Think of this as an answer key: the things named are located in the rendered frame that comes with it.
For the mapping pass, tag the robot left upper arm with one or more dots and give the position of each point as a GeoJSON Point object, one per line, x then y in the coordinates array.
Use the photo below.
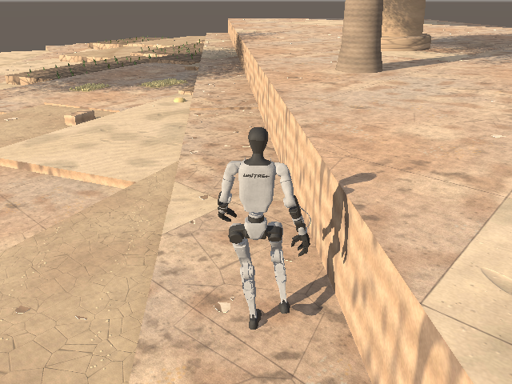
{"type": "Point", "coordinates": [228, 180]}

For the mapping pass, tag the robot left forearm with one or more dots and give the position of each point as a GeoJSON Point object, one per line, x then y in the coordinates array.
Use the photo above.
{"type": "Point", "coordinates": [222, 207]}

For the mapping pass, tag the robot left hand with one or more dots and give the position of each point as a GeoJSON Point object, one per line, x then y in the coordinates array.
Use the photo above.
{"type": "Point", "coordinates": [230, 212]}

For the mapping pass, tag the robot right foot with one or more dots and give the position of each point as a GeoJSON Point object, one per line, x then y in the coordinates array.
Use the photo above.
{"type": "Point", "coordinates": [284, 307]}

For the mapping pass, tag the robot foot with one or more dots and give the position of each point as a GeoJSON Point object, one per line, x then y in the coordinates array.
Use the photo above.
{"type": "Point", "coordinates": [253, 323]}
{"type": "Point", "coordinates": [284, 307]}

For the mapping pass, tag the robot right hand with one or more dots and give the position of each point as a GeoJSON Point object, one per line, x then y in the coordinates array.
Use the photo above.
{"type": "Point", "coordinates": [305, 243]}

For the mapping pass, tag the robot left foot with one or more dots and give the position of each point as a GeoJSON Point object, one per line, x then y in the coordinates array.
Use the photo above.
{"type": "Point", "coordinates": [253, 323]}

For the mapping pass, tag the robot right forearm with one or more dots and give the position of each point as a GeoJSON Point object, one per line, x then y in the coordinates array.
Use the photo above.
{"type": "Point", "coordinates": [297, 218]}

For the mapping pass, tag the robot right upper arm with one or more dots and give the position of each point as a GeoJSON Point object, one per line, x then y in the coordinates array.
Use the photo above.
{"type": "Point", "coordinates": [287, 186]}

